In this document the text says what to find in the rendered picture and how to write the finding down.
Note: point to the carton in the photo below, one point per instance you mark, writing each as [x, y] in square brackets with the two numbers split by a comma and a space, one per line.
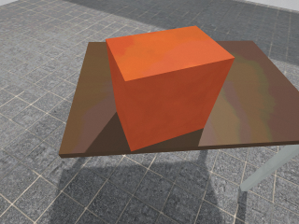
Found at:
[165, 83]

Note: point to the table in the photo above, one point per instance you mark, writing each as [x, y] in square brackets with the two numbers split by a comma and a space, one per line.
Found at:
[256, 107]

